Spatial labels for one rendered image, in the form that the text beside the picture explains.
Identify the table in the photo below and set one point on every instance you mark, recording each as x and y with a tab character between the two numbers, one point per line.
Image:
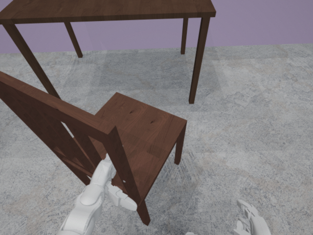
66	11

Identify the chair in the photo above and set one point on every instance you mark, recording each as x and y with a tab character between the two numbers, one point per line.
137	137

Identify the robot left hand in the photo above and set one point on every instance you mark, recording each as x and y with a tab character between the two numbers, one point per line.
104	172

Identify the robot right hand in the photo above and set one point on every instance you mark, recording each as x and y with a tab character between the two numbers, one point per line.
256	226

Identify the robot left forearm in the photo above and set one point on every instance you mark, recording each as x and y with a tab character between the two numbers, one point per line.
87	209

